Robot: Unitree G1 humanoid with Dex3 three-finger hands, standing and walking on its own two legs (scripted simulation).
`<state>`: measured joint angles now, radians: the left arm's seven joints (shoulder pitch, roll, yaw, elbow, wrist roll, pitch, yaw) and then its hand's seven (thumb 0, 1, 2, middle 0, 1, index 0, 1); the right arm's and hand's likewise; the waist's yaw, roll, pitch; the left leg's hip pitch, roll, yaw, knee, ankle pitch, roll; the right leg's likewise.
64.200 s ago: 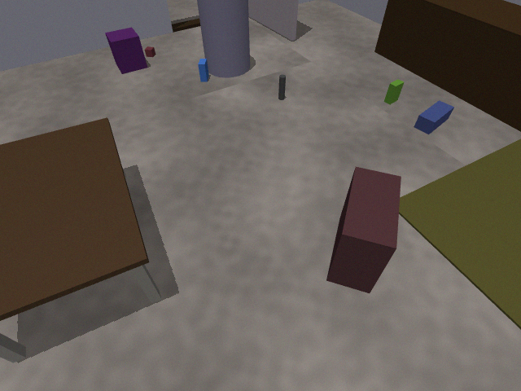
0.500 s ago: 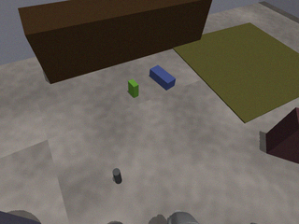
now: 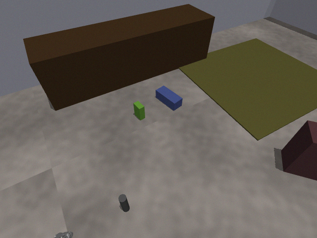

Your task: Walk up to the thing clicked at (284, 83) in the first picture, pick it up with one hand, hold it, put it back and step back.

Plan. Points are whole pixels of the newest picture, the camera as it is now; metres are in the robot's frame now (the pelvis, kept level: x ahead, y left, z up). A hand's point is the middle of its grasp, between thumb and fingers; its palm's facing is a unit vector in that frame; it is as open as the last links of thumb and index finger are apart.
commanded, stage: walk up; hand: left
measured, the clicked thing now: (124, 203) +0.44 +0.21 -0.69
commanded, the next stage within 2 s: stand in 1.34 s
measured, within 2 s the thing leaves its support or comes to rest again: neither
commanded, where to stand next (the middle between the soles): +0.09 -0.01 m, yaw +1 degrees
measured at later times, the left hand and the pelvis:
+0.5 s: hand out of the picture +0.10 +0.27 -0.15, palm faces +0.02 -0.95 -0.32, open 7.4 cm; pelvis +0.03 +0.01 +0.01, yaw +1 degrees
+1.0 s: hand out of the picture +0.11 +0.26 -0.15, palm faces +0.00 -0.95 -0.31, open 7.4 cm; pelvis +0.04 +0.01 +0.01, yaw +1 degrees
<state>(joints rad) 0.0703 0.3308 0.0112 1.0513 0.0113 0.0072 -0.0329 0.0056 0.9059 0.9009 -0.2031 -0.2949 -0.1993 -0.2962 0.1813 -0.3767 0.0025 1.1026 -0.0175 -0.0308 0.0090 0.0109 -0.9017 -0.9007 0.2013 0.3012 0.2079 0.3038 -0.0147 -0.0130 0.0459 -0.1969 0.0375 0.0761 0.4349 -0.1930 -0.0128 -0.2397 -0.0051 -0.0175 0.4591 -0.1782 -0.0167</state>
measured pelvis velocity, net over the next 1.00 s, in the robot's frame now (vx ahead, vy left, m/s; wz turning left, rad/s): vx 0.04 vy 0.01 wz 0.01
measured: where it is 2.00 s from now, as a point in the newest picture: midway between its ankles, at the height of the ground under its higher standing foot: outside the picture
